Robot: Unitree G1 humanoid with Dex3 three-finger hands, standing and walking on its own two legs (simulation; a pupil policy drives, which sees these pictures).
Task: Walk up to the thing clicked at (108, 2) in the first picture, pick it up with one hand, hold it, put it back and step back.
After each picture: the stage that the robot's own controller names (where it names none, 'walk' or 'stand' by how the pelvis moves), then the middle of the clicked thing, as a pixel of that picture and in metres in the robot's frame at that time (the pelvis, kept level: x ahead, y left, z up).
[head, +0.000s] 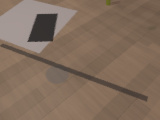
stand; out of the picture +2.31 -0.38 -0.65
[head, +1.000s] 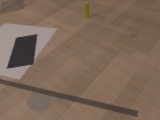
walk; (86, 10) +2.20 +0.09 -0.63
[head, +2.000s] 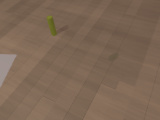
walk; (51, 26) +1.55 +0.42 -0.64
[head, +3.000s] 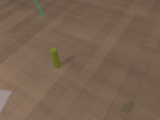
walk; (55, 58) +1.07 +0.37 -0.65
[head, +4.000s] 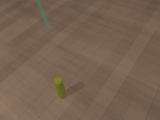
walk; (60, 88) +0.70 +0.27 -0.64
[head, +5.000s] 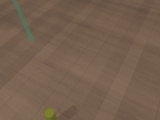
walk; (51, 119) +0.45 +0.23 -0.63
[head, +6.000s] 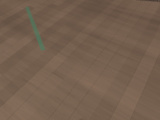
stand; out of the picture +0.39 +0.21 -0.65
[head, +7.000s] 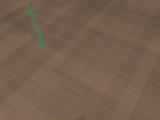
stand; out of the picture +0.39 +0.20 -0.66
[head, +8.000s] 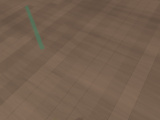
stand; out of the picture +0.40 +0.22 -0.66
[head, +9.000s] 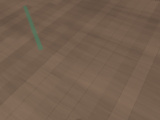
stand; out of the picture +0.39 +0.22 -0.66
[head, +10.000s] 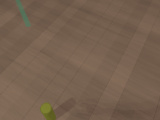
go down; (48, 113) +0.40 +0.23 -0.62
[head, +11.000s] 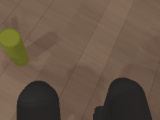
go down; (16, 50) +0.46 +0.26 -0.24
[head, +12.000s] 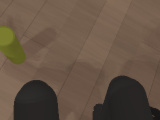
close in; (12, 48) +0.46 +0.27 -0.23
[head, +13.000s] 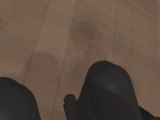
close in; out of the picture +0.45 +0.31 -0.16
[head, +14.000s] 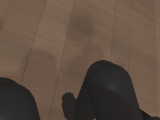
lift; out of the picture +0.43 +0.31 -0.16
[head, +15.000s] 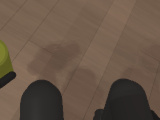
lift; out of the picture +0.35 +0.28 -0.06
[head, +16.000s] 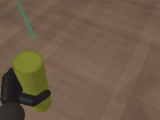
hold; (36, 86) +0.32 +0.16 +0.07
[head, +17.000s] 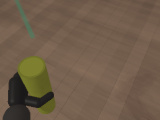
hold; (40, 89) +0.32 +0.16 +0.03
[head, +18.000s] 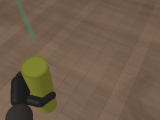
crouch; (42, 89) +0.32 +0.16 +0.03
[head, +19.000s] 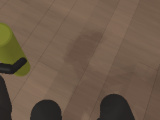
crouch; (11, 55) +0.43 +0.22 -0.05
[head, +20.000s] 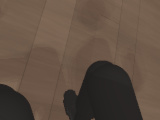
lower; out of the picture +0.45 +0.29 -0.17
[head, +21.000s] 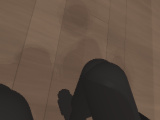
lower; out of the picture +0.45 +0.31 -0.16
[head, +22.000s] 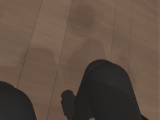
lower; out of the picture +0.44 +0.31 -0.16
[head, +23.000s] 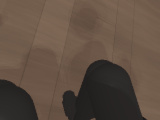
lower; out of the picture +0.43 +0.30 -0.17
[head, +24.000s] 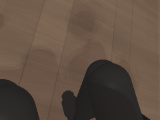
loosen; out of the picture +0.43 +0.30 -0.16
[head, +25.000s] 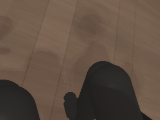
withdraw; out of the picture +0.43 +0.28 -0.17
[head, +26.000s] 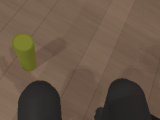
walk; (26, 55) +0.45 +0.23 -0.23
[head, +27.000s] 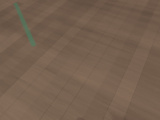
stand; out of the picture +0.38 +0.19 -0.59
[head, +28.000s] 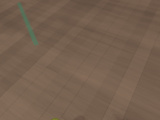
stand; out of the picture +0.40 +0.20 -0.60
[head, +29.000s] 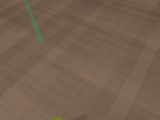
stand; out of the picture +0.39 +0.19 -0.61
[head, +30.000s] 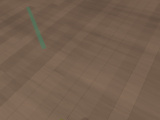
walk; out of the picture +0.41 +0.19 -0.65
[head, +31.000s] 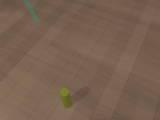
walk; (66, 98) +0.51 +0.17 -0.64
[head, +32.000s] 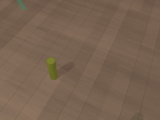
walk; (52, 69) +0.78 +0.24 -0.63
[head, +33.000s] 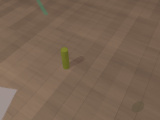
stand; (65, 58) +1.05 +0.23 -0.64
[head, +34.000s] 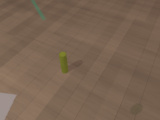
stand; (63, 63) +1.04 +0.22 -0.66
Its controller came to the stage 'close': yes
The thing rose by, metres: 0.69
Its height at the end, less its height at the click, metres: +0.00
